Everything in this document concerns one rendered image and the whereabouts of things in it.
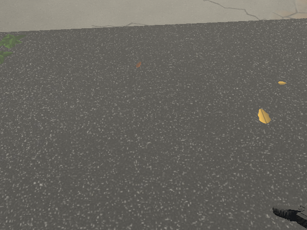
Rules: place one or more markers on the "robot right hand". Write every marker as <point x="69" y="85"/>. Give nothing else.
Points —
<point x="292" y="213"/>

